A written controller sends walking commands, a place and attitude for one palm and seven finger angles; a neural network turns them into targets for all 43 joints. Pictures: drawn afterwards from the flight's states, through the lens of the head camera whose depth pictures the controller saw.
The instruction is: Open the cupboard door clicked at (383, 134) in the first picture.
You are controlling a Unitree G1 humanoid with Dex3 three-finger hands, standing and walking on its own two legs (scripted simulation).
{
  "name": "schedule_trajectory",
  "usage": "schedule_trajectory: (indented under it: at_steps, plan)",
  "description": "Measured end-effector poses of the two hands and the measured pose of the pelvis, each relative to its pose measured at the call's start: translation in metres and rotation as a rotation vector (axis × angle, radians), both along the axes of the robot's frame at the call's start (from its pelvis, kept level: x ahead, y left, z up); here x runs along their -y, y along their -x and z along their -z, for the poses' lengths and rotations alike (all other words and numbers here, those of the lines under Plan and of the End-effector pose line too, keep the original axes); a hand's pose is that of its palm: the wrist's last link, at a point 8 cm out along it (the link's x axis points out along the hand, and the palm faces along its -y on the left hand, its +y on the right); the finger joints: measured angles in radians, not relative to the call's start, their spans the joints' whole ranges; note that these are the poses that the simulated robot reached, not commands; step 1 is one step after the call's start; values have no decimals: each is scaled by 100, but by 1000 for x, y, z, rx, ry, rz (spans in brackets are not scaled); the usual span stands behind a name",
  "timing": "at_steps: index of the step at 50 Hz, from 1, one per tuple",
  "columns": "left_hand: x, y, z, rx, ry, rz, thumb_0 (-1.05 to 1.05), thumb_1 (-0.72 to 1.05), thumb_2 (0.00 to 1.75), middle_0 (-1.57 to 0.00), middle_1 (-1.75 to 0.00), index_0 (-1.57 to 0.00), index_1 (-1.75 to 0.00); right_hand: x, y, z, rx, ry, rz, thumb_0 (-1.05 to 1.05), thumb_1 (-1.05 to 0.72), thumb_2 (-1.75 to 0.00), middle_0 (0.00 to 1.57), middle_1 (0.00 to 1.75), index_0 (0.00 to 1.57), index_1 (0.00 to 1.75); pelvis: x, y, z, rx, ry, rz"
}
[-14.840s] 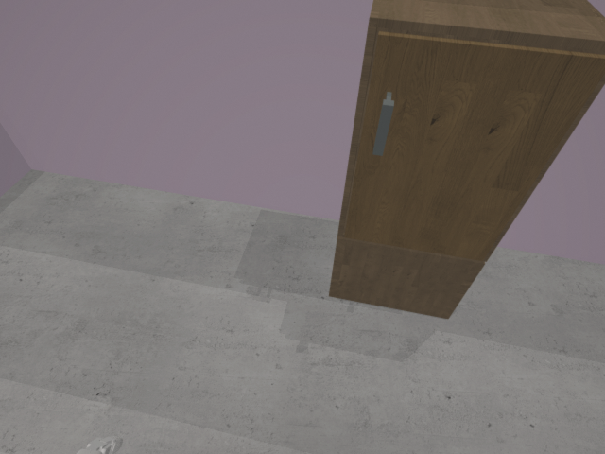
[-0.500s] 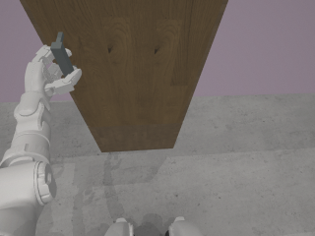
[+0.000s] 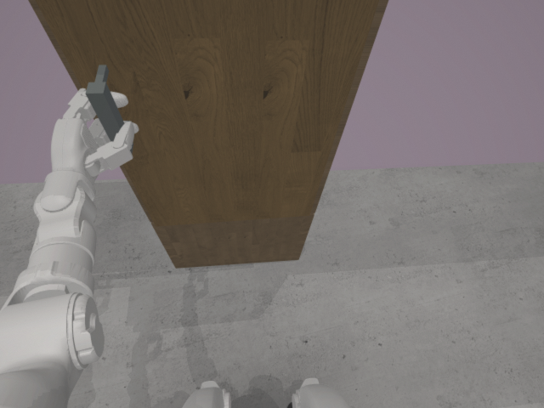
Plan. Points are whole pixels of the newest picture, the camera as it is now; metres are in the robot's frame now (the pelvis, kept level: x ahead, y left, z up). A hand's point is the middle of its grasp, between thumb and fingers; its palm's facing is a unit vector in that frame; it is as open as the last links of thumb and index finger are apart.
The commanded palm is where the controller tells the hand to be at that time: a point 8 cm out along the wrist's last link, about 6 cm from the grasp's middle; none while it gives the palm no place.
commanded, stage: pull the door open along its arc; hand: left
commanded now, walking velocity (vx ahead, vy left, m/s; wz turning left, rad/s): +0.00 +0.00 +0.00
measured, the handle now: (114, 111) +0.53 +0.22 +0.09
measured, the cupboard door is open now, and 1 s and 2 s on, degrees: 1 43 41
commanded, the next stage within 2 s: open thumb and fingers to let go in 0.84 s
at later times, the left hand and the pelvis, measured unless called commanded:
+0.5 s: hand (165, 230) +0.33 +0.12 +0.09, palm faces +0.33 -0.94 +0.09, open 6.4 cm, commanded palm +0.28 +0.16 +0.09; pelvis +0.01 -0.01 +0.01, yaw +2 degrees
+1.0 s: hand (232, 289) +0.26 +0.04 +0.09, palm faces +0.37 -0.93 -0.03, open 6.2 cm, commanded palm +0.21 +0.09 +0.09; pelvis +0.01 -0.05 +0.02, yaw +5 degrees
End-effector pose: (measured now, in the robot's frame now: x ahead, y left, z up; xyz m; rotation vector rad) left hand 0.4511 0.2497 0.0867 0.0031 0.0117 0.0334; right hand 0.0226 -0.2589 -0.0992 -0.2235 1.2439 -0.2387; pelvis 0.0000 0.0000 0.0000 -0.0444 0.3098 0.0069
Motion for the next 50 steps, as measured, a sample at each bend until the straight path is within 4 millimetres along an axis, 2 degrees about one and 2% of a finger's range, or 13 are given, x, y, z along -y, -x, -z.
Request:
schedule_trajectory:
  at_steps: [7, 14, 22, 28, 32, 36, 46, 50]
  plan:
    - [7, 28, 0, 13, -1, 21, 0, 68, 78, -28, -131, -28, -131, -2, -17, -6, 60, -27, 11, 1, -90, -90, 20, 30, 20, 30, -1, -8, -7, 31, -6, 12]
    - [25, 78, 2, 32, 23, 33, 0, 68, 77, -29, -131, -27, -130, -8, -65, -15, 204, -57, -35, 1, -90, -90, 20, 30, 20, 30, -2, -15, -13, 74, -12, 11]
    - [67, 136, 3, 44, 94, -220, 1, 67, 80, -29, -131, -31, -126, -28, -134, -24, 377, -110, -188, 1, -90, -90, 20, 30, 20, 30, 2, -11, -14, 118, -24, -15]
    - [101, 171, -1, 23, 72, -388, 1, 67, 80, -29, -129, -31, -128, -45, -167, -30, 452, -152, -285, 1, -90, -90, 20, 30, 20, 30, 10, -7, -12, 145, -34, -38]
    - [121, 188, -4, 8, 20, -444, 1, 69, 81, -29, -129, -30, -129, -50, -175, -32, 462, -164, -314, 1, -90, -90, 20, 30, 20, 30, 18, -6, -12, 163, -40, -54]
    - [133, 200, -5, 1, -18, -445, 1, 69, 81, -30, -129, -29, -131, -45, -174, -32, 457, -166, -314, 1, -90, -90, 20, 30, 20, 30, 27, -5, -13, 181, -44, -64]
    - [162, 232, -8, -31, -24, -336, 1, 67, 75, -29, -130, -32, -133, -15, -163, -34, 466, -147, -273, 2, -90, -90, 20, 30, 20, 30, 44, -10, -17, 223, -55, -66]
    - [166, 233, -7, -25, -25, -351, 1, 66, 77, -31, -131, -34, -133, -4, -163, -33, 466, -118, -276, 2, -90, -90, 20, 30, 20, 30, 49, -9, -17, 231, -57, -74]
